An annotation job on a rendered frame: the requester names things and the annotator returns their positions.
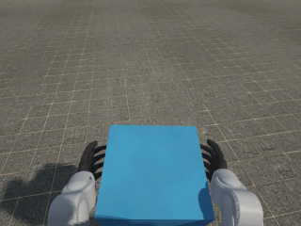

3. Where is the left robot hand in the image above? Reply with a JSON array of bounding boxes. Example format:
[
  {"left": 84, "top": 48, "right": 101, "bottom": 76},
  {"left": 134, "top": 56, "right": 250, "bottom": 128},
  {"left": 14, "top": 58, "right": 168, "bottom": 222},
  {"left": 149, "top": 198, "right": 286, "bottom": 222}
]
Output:
[{"left": 77, "top": 140, "right": 107, "bottom": 181}]

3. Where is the right robot forearm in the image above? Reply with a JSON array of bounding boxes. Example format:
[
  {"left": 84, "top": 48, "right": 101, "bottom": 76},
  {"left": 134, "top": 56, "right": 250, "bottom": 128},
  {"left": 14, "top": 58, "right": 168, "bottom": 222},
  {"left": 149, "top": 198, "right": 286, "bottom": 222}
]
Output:
[{"left": 210, "top": 169, "right": 263, "bottom": 226}]

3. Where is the left robot forearm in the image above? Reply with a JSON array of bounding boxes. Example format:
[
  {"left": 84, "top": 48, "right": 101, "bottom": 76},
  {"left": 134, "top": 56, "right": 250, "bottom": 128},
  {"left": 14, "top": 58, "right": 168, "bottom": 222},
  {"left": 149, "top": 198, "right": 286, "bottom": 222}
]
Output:
[{"left": 47, "top": 170, "right": 98, "bottom": 226}]

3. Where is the right robot hand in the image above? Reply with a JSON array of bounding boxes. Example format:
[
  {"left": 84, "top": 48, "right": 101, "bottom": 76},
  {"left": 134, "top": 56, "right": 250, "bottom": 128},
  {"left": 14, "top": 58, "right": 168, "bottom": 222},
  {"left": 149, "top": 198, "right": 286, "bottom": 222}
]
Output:
[{"left": 199, "top": 139, "right": 227, "bottom": 182}]

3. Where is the carton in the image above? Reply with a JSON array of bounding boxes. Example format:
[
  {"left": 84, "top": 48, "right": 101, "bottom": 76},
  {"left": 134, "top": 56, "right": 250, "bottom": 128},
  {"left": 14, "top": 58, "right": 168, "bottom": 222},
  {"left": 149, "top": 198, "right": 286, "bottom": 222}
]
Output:
[{"left": 94, "top": 124, "right": 215, "bottom": 226}]

